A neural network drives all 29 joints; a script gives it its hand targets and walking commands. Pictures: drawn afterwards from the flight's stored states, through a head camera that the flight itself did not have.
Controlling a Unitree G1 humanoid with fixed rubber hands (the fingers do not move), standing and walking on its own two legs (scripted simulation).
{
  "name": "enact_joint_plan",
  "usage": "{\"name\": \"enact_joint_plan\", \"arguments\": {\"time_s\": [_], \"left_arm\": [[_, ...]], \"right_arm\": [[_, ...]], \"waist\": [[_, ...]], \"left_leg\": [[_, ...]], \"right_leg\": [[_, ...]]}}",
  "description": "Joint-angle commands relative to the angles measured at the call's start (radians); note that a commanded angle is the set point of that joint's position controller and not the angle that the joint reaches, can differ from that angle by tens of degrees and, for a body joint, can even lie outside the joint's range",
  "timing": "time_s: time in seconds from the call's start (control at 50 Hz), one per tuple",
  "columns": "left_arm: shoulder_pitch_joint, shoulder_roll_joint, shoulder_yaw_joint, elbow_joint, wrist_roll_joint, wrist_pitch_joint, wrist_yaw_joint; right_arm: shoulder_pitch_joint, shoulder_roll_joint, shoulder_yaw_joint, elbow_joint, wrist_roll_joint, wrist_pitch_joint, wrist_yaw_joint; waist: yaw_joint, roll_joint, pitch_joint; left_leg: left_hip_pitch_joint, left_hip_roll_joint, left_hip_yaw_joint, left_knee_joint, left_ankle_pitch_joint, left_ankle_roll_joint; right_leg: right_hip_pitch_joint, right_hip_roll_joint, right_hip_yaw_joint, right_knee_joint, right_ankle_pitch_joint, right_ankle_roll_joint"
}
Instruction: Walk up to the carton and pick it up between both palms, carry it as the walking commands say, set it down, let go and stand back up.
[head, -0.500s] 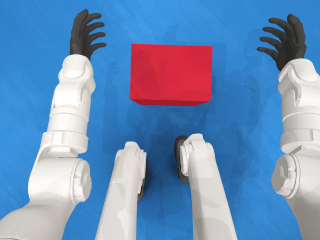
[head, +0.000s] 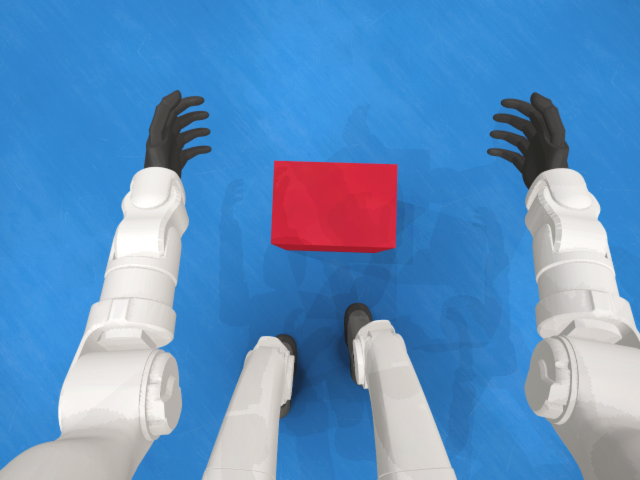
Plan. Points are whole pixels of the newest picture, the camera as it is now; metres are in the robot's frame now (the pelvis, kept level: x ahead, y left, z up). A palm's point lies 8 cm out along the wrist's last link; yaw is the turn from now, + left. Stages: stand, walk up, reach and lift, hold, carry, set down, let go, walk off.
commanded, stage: let go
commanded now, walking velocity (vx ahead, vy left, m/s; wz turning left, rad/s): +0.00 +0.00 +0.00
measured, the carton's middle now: (332, 214) +0.45 -0.03 -0.51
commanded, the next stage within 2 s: stand in 1.16 s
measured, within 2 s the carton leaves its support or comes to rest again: neither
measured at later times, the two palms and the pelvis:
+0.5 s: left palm (94, 270) +0.34 +0.21 -0.02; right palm (582, 274) +0.31 -0.25 -0.01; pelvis +0.04 +0.01 +0.07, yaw -1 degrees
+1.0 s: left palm (5, 403) +0.24 +0.25 +0.04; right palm (603, 407) +0.22 -0.21 +0.05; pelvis +0.08 +0.03 +0.12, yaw -2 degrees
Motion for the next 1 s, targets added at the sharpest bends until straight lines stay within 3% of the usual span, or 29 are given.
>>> {"name": "enact_joint_plan", "arguments": {"time_s": [0.0, 0.02, 0.08, 0.1, 0.12, 0.16, 0.2, 0.22, 0.24, 0.28, 0.3, 0.32, 0.36, 0.38, 0.42, 0.44, 0.48, 0.5, 0.56, 0.62, 0.66, 0.7, 0.74, 0.78, 0.86, 0.88, 0.9, 0.92, 0.98], "left_arm": [[-0.127, 0.087, 0.02, -0.018, 0.005, -0.03, -0.016], [-0.129, 0.11, 0.038, -0.052, 0.014, -0.035, -0.011], [-0.076, 0.062, -0.037, -0.077, -0.036, -0.04, -0.017], [-0.045, 0.096, 0.001, -0.106, -0.009, -0.055, -0.018], [-0.034, 0.149, 0.018, -0.042, 0.014, -0.046, -0.013], [0.079, 0.167, 0.031, -0.105, 0.044, -0.046, -0.006], [0.209, 0.134, -0.015, -0.16, 0.038, -0.051, -0.01], [0.135, 0.121, -0.003, -0.209, 0.032, -0.04, -0.01], [0.372, 0.129, -0.023, -0.278, 0.07, -0.034, -0.016], [0.304, 0.11, -0.012, -0.254, 0.063, -0.041, -0.026], [0.405, 0.108, -0.07, -0.364, 0.03, -0.051, -0.036], [0.322, 0.12, -0.032, -0.292, 0.046, -0.05, -0.04], [0.344, 0.093, -0.07, -0.324, 0.023, -0.05, -0.049], [0.6, 0.073, -0.066, -0.304, 0.05, -0.056, -0.046], [0.488, 0.104, -0.054, -0.285, 0.033, -0.07, -0.047], [0.696, 0.054, -0.1, -0.265, 0.053, -0.08, -0.058], [0.523, 0.094, -0.071, -0.226, 0.026, -0.089, -0.058], [0.733, 0.061, -0.111, -0.212, 0.041, -0.099, -0.062], [0.632, 0.1, -0.076, -0.226, 0.047, -0.107, -0.065], [0.871, 0.095, -0.13, -0.298, 0.024, -0.119, -0.075], [0.907, 0.12, -0.095, -0.299, 0.043, -0.125, -0.075], [0.985, 0.082, -0.157, -0.355, 0.02, -0.123, -0.088], [0.947, 0.081, -0.161, -0.36, 0.023, -0.105, -0.089], [0.995, 0.109, -0.158, -0.359, 0.024, -0.095, -0.099], [1.041, 0.118, -0.152, -0.367, 0.027, -0.071, -0.102], [1.034, 0.118, -0.174, -0.351, 0.0, -0.073, -0.107], [1.018, 0.088, -0.185, -0.368, 0.005, -0.071, -0.108], [1.015, 0.095, -0.169, -0.353, 0.031, -0.064, -0.101], [1.021, 0.092, -0.172, -0.369, 0.029, -0.054, -0.096]], "right_arm": [[-0.138, -0.101, -0.025, -0.052, -0.009, -0.03, -0.004], [-0.132, -0.133, -0.026, -0.045, -0.013, -0.031, -0.006], [-0.082, -0.097, -0.009, -0.136, -0.024, -0.04, -0.012], [-0.048, -0.109, 0.022, -0.155, -0.031, -0.043, -0.021], [-0.03, -0.131, -0.029, -0.132, -0.059, -0.034, -0.022], [0.059, -0.097, -0.003, -0.181, -0.06, -0.023, -0.02], [0.222, -0.069, 0.047, -0.206, -0.061, -0.017, -0.029], [0.123, -0.03, 0.067, -0.304, -0.043, -0.012, -0.019], [0.39, -0.054, 0.049, -0.334, -0.081, -0.007, -0.025], [0.295, -0.047, 0.087, -0.305, -0.047, -0.007, -0.023], [0.393, -0.011, 0.106, -0.456, -0.045, -0.011, -0.038], [0.365, -0.058, 0.078, -0.345, -0.037, -0.012, -0.037], [0.39, 0.01, 0.137, -0.387, -0.01, -0.018, -0.034], [0.599, 0.01, 0.12, -0.409, -0.048, -0.027, -0.032], [0.48, 0.001, 0.12, -0.337, -0.026, -0.029, -0.038], [0.677, 0.017, 0.157, -0.337, -0.05, -0.038, -0.036], [0.557, 0.005, 0.146, -0.312, -0.01, -0.056, -0.035], [0.705, 0.056, 0.179, -0.31, -0.022, -0.066, -0.026], [0.638, -0.003, 0.15, -0.327, -0.063, -0.068, -0.044], [0.909, 0.033, 0.205, -0.424, -0.048, -0.076, -0.049], [0.956, 0.02, 0.183, -0.41, -0.059, -0.072, -0.059], [1.016, 0.045, 0.206, -0.472, -0.092, -0.068, -0.066], [1.023, 0.059, 0.253, -0.466, -0.06, -0.061, -0.051], [1.054, 0.061, 0.272, -0.47, -0.033, -0.046, -0.046], [1.064, 0.036, 0.274, -0.488, -0.026, -0.019, -0.033], [1.075, 0.038, 0.259, -0.486, -0.015, -0.019, -0.036], [1.037, 0.04, 0.268, -0.491, -0.019, -0.017, -0.034], [1.022, 0.039, 0.258, -0.504, -0.041, -0.016, -0.029], [1.065, 0.014, 0.236, -0.479, -0.047, 0.005, -0.027]], "waist": [[-0.024, -0.03, -0.79], [0.014, -0.022, -0.833], [-0.062, -0.025, -0.968], [-0.018, -0.05, -1.009], [-0.04, -0.081, -0.949], [0.014, -0.068, -1.05], [-0.015, -0.07, -1.079], [-0.016, -0.133, -1.063], [-0.03, -0.088, -1.132], [0.027, 0.013, -0.921], [-0.041, -0.065, -1.048], [-0.016, 0.027, -0.912], [-0.01, 0.0, -0.777], [-0.021, -0.024, -0.826], [0.002, 0.015, -0.587], [0.01, 0.045, -0.518], [-0.038, 0.011, -0.396], [0.015, 0.05, -0.355], [0.019, 0.028, -0.208], [-0.016, -0.006, -0.289], [0.015, -0.006, -0.256], [0.006, -0.08, -0.2], [-0.013, -0.012, -0.07], [0.011, 0.05, -0.025], [0.044, 0.074, 0.001], [0.005, 0.017, 0.013], [0.011, 0.085, 0.034], [0.044, 0.039, 0.118], [0.02, 0.098, 0.062]], "left_leg": [[-0.029, 0.028, 0.03, -0.184, 0.135, -0.029], [0.029, 0.039, 0.021, -0.196, 0.144, -0.035], [0.132, 0.034, 0.01, -0.219, 0.252, -0.036], [0.161, 0.031, 0.02, -0.202, 0.306, -0.039], [0.051, 0.037, 0.006, -0.215, 0.265, -0.033], [0.064, 0.031, 0.009, -0.233, 0.278, -0.026], [0.081, 0.027, 0.018, -0.248, 0.323, -0.027], [0.014, 0.03, 0.01, -0.265, 0.241, -0.014], [0.219, 0.028, 0.024, -0.298, 0.313, -0.011], [0.215, 0.031, 0.029, -0.294, 0.202, -0.011], [0.399, 0.031, -0.002, -0.332, 0.319, -0.024], [0.295, 0.035, 0.017, -0.309, 0.261, -0.03], [0.35, 0.028, 0.024, -0.352, 0.169, -0.018], [0.505, 0.041, -0.002, -0.39, 0.288, -0.011], [0.494, 0.046, 0.004, -0.433, 0.194, -0.021], [0.575, 0.043, -0.003, -0.471, 0.212, -0.025], [0.567, 0.052, -0.022, -0.477, 0.113, -0.02], [0.644, 0.054, -0.008, -0.523, 0.144, -0.014], [0.675, 0.071, -0.042, -0.581, 0.066, -0.008], [0.878, 0.084, -0.03, -0.635, 0.227, -0.008], [0.884, 0.084, -0.037, -0.644, 0.4, -0.024], [0.937, 0.091, -0.051, -0.686, 0.391, -0.005], [1.008, 0.094, -0.043, -0.736, 0.295, 0.018], [1.009, 0.098, -0.043, -0.741, 0.375, 0.009], [1.034, 0.092, -0.05, -0.751, 0.399, -0.003], [1.01, 0.104, -0.052, -0.768, 0.354, -0.008], [1.028, 0.101, -0.053, -0.767, 0.357, 0.006], [1.021, 0.104, -0.058, -0.781, 0.341, 0.01], [1.024, 0.118, -0.048, -0.773, 0.342, -0.003]], "right_leg": [[0.998, -0.06, 0.077, -0.062, 0.385, 0.042], [1.006, -0.064, 0.064, -0.064, 0.342, 0.043], [1.078, -0.061, 0.037, -0.067, 0.479, 0.027], [1.158, -0.059, 0.054, -0.057, 0.555, 0.026], [1.145, -0.071, 0.073, -0.054, 0.566, 0.025], [1.272, -0.076, 0.08, -0.044, 0.613, 0.014], [1.415, -0.081, 0.083, -0.059, 0.754, 0.022], [1.429, -0.085, 0.102, -0.052, 0.696, 0.007], [1.488, -0.082, 0.086, -0.115, 0.691, 0.032], [1.336, -0.095, 0.097, -0.147, 0.5, 0.022], [1.441, -0.074, 0.046, -0.15, 0.603, 0.041], [1.345, -0.076, 0.081, -0.168, 0.584, 0.025], [1.328, -0.079, 0.077, -0.214, 0.439, 0.038], [1.379, -0.069, 0.047, -0.234, 0.504, 0.036], [1.232, -0.065, 0.023, -0.293, 0.329, 0.033], [1.3, -0.063, 0.027, -0.335, 0.314, 0.029], [1.172, -0.056, 0.019, -0.357, 0.191, 0.028], [1.256, -0.055, 0.011, -0.4, 0.171, 0.028], [1.245, -0.06, 0.003, -0.432, 0.045, 0.021], [1.44, -0.045, 0.001, -0.498, 0.229, 0.016], [1.499, -0.055, 0.035, -0.508, 0.43, 0.018], [1.56, -0.045, 0.01, -0.54, 0.417, 0.022], [1.443, -0.039, -0.008, -0.585, 0.264, 0.027], [1.541, -0.039, 0.014, -0.608, 0.321, 0.023], [1.6, -0.044, 0.03, -0.636, 0.338, 0.017], [1.641, -0.034, 0.016, -0.634, 0.35, 0.016], [1.603, -0.036, 0.01, -0.631, 0.298, 0.016], [1.593, -0.023, 0.0, -0.635, 0.257, 0.028], [1.641, -0.018, -0.007, -0.618, 0.255, 0.015]]}}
